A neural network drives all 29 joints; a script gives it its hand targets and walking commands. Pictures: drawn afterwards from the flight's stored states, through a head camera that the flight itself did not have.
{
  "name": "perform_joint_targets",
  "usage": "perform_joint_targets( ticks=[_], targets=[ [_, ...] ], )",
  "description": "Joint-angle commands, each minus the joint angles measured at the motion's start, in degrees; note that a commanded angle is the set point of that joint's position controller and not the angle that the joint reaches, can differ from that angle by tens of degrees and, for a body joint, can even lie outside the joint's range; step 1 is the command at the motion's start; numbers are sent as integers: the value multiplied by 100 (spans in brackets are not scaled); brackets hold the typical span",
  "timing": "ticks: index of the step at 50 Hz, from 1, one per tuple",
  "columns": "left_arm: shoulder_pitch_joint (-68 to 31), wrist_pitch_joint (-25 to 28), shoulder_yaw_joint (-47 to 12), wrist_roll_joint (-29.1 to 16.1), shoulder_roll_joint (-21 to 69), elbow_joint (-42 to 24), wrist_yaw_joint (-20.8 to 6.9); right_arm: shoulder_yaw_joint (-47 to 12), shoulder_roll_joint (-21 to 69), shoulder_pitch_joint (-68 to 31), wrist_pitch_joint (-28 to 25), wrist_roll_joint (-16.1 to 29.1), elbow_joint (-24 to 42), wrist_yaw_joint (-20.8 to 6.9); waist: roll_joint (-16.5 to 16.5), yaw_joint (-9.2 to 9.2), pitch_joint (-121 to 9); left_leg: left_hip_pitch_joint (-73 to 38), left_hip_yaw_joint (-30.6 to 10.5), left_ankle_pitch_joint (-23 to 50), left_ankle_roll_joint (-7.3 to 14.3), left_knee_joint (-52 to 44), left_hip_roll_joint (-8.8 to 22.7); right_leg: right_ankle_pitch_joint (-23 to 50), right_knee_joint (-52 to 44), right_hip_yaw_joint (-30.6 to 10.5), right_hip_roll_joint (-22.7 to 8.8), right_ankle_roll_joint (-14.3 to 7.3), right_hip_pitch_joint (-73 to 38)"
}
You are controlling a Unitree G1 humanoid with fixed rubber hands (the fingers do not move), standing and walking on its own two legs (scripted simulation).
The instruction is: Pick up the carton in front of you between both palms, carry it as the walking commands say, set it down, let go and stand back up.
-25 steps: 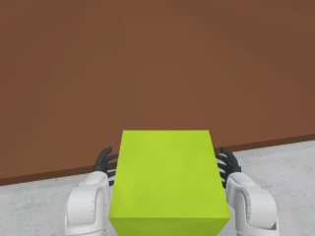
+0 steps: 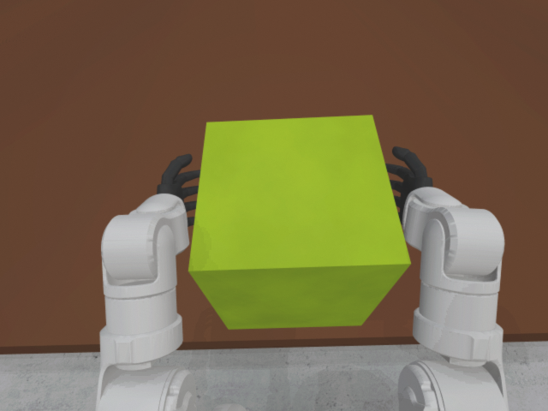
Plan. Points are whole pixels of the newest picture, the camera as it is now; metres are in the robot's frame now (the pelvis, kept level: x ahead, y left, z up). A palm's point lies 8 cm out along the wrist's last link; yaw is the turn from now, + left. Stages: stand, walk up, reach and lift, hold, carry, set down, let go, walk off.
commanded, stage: carry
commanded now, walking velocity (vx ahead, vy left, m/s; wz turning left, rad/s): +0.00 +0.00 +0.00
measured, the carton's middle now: (292, 234) +0.36 +0.01 +0.07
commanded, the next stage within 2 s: none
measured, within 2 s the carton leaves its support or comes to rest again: neither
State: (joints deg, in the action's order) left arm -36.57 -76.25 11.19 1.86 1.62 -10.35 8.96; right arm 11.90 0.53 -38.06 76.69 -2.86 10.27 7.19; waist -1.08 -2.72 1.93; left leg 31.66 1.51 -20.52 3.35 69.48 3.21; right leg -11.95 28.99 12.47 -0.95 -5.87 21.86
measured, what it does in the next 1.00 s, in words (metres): walks ahead: left foot, then right foot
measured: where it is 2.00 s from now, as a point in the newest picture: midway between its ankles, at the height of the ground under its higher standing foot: (297, 395)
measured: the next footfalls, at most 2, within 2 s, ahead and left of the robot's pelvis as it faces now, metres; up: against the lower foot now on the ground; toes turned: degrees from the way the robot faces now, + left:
left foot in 0.22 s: +0.32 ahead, +0.09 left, +0.00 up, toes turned +7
right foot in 0.48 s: +0.24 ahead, -0.09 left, +0.01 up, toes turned -8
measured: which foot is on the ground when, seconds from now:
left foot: up 0.00-0.20, down 0.22-1.00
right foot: down 0.00-0.24, up 0.26-0.46, down 0.48-0.92, up 0.94-1.00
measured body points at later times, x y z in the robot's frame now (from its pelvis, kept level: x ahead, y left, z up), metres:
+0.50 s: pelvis +0.22 +0.00 +0.00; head +0.33 -0.01 +0.43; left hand +0.64 +0.13 +0.13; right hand +0.62 -0.17 +0.12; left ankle +0.25 +0.09 -0.73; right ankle +0.21 -0.09 -0.74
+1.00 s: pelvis +0.31 -0.02 +0.02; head +0.36 -0.02 +0.47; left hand +0.70 +0.11 +0.13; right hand +0.69 -0.19 +0.13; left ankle +0.25 +0.09 -0.72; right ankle +0.28 -0.10 -0.71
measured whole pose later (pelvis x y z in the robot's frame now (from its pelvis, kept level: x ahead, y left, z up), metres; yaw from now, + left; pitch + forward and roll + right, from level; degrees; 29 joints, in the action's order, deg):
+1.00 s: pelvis +0.31 -0.02 +0.02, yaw -2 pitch +5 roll +1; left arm -40.6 -70.7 13.3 3.3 -0.4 6.5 7.4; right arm 12.6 0.9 -41.4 69.1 -4.1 -7.6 7.5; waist 0.3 1.8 -0.8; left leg 10.5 6.6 -11.5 3.0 22.2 0.8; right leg -19.4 32.8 6.1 -0.1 -1.5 18.6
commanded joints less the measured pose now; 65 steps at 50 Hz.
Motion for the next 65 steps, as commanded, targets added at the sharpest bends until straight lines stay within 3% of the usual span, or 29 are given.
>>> perform_joint_targets(
  ticks=[1,6,10,11,12,13,16,20,22,24,25,26,28,31,34,36,38,41,43,45,47,48,51,54,55,56,59,62,65],
  targets=[
    [-4640,76,-3790,-2784,5151,-369,-1551,-3732,5173,-3976,-97,2327,-56,-1107,710,76,-2790,550,105,147,-40,-725,-2,3608,-611,-1333,-1450,-483,-2532],
    [-5228,37,-3347,-2583,5208,391,-1518,-3471,5376,-4847,-101,2317,-632,-995,1011,22,-2892,86,612,1247,-112,-2632,-413,4646,19,-442,-953,-338,-2642],
    [-5577,24,-3064,-2404,5257,861,-1443,-3239,5582,-5255,-50,2382,-1068,-1091,686,263,-3013,-1741,834,3214,-57,-4823,-521,3438,1267,-67,-642,77,-2174],
    [-5637,32,-3022,-2362,5302,996,-1429,-3079,5532,-5344,-55,2362,-1185,-1144,267,376,-3110,-2788,307,5058,63,-4685,66,2111,1595,-193,-442,308,-1478],
    [-5739,-13,-2988,-2368,5369,1179,-1418,-2971,5540,-5360,-41,2311,-1373,-1173,-682,437,-3731,-4487,-957,8675,783,-3627,1357,-365,2445,-452,-64,564,-268],
    [-5703,-40,-2881,-2300,5411,1300,-1394,-2861,5545,-5203,-39,2257,-1591,-1189,-1277,629,-4142,-5306,-1705,9248,1461,-3554,1816,-2253,2955,-898,243,612,616],
    [-5978,10,-2752,-2164,5795,886,-1314,-2757,6033,-5506,-85,2323,-997,-1243,-870,644,-4005,-5459,-1377,7548,1082,-4004,1490,-2215,2037,-1231,22,502,1122],
    [-5463,153,-2764,-1834,5783,262,-1143,-3037,6145,-5512,-170,2271,90,-1131,-686,482,-4108,-5001,-573,7444,713,-3756,1080,-1159,512,-851,233,580,107],
    [-5099,208,-2976,-1756,5644,-25,-1100,-3240,5918,-5283,-225,2192,438,-1081,-613,385,-4251,-4604,-170,7103,581,-3453,857,370,-383,-708,155,615,-660],
    [-5036,212,-3240,-1812,5463,-289,-1121,-3514,5654,-5081,-268,2168,513,-1055,-365,293,-4337,-3495,-82,5071,318,-3415,617,1904,-518,-1010,-265,447,-1819],
    [-4975,250,-3318,-1770,5346,-274,-1142,-3657,5573,-5136,-257,2235,595,-1072,348,231,-4470,-2662,172,3597,102,-3370,382,4554,478,-1443,-861,100,-2520],
    [-4926,235,-3404,-1807,5244,-238,-1184,-3727,5514,-5044,-243,2258,497,-1093,706,220,-4392,-2105,234,2450,-5,-3275,215,5935,628,-1576,-1130,-116,-2874],
    [-4862,211,-3543,-1953,5213,-10,-1298,-3828,5464,-4936,-212,2296,178,-1143,943,168,-4164,-1512,275,1495,-109,-3486,1,6634,657,-1647,-1232,-317,-3222],
    [-4880,203,-3650,-2131,5333,436,-1450,-3822,5601,-4682,-217,2264,-617,-1246,701,197,-3931,-2082,314,2777,44,-3678,32,5701,791,-1356,-908,-65,-2694],
    [-4687,284,-3544,-2108,5694,1071,-1555,-3593,5948,-4262,-310,2182,-1460,-1377,18,253,-3765,-2988,89,5231,244,-3376,439,3596,695,-1002,-524,188,-1580],
    [-4713,405,-3457,-2097,6007,1306,-1609,-3469,6241,-4209,-429,2193,-1689,-1468,-278,272,-3393,-3244,48,5810,291,-3403,518,2300,-33,-783,-271,304,-1222],
    [-4827,532,-3431,-2143,6225,1391,-1633,-3436,6443,-4332,-558,2261,-1715,-1504,-181,253,-3168,-2872,200,5108,190,-3338,374,3098,-391,-735,-277,324,-1710],
    [-4851,685,-3452,-2272,6393,1409,-1624,-3450,6538,-4441,-712,2332,-1581,-1427,810,257,-3055,-1044,673,1216,-130,-3816,-211,7140,240,-1138,-938,11,-3533],
    [-4919,742,-3472,-2391,6400,1232,-1596,-3484,6532,-4565,-761,2381,-1397,-1361,847,276,-3087,-1334,846,1352,-225,-4880,-405,7740,643,-1069,-950,1,-3686],
    [-4940,768,-3533,-2425,6330,1046,-1533,-3521,6501,-4545,-773,2423,-1327,-1335,328,433,-3322,-3337,636,4469,-114,-4966,-134,5495,1386,-785,-548,291,-2068],
    [-4710,758,-3545,-2352,6295,1002,-1473,-3507,6431,-4172,-771,2432,-1386,-1328,-1081,638,-3202,-6143,-373,9004,616,-3858,982,-1467,1330,-497,187,585,1389],
    [-4588,753,-3495,-2273,6235,1053,-1451,-3483,6416,-4082,-753,2454,-1386,-1331,-1000,645,-3106,-6097,-512,8933,799,-3824,1186,-1860,717,-764,82,529,1503],
    [-4300,713,-3326,-2139,6091,1196,-1441,-3610,6412,-4269,-780,2511,-1220,-1351,-629,360,-3299,-3987,100,6246,404,-3751,749,1264,-1121,-510,74,385,-1076],
    [-4096,686,-3204,-1974,6030,1640,-1478,-3634,6503,-4334,-752,2605,-1496,-1402,982,267,-3145,-1325,475,1354,-145,-3177,54,7677,226,-1360,-1168,-210,-3521],
    [-3927,709,-3167,-1977,6050,1813,-1507,-3593,6491,-4207,-763,2556,-1613,-1394,1280,191,-3199,-712,489,-68,-219,-3214,-106,8617,375,-1563,-1519,-451,-4043],
    [-4013,763,-3177,-2006,6073,1728,-1529,-3581,6527,-4262,-787,2550,-1612,-1396,1241,181,-3211,-709,403,-321,-202,-3476,-113,8268,295,-1624,-1539,-531,-3977],
    [-4644,847,-3364,-2196,6146,1170,-1520,-3543,6623,-4509,-847,2608,-1456,-1390,771,329,-3190,-2059,300,1453,-89,-4413,73,5661,215,-1280,-1094,-147,-2789],
    [-4707,807,-3462,-2312,6173,1022,-1459,-3485,6514,-4297,-835,2526,-1507,-1342,-49,281,-3455,-3013,-22,4836,215,-3547,700,3130,472,-1015,-710,113,-1824],
    [-4639,782,-3489,-2333,6186,1019,-1436,-3410,6421,-4109,-830,2467,-1482,-1328,-117,267,-3433,-2752,7,4487,200,-3430,705,3181,431,-1096,-714,33,-1887]
  ],
)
